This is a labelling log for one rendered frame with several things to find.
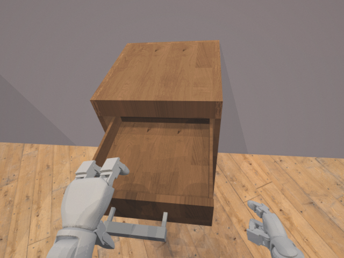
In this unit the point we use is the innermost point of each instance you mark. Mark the left robot hand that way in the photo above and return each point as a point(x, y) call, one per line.
point(88, 196)

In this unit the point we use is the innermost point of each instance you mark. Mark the cabinet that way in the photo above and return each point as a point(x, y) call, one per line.
point(178, 79)

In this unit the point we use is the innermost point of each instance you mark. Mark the right robot hand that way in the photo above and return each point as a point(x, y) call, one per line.
point(262, 233)

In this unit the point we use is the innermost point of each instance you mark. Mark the robot right forearm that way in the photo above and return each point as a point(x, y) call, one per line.
point(282, 247)

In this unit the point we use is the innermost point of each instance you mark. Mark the handle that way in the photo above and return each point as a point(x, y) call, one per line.
point(146, 232)

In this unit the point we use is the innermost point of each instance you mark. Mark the drawer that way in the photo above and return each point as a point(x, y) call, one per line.
point(171, 168)

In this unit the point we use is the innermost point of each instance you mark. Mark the robot left forearm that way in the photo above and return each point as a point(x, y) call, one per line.
point(72, 242)

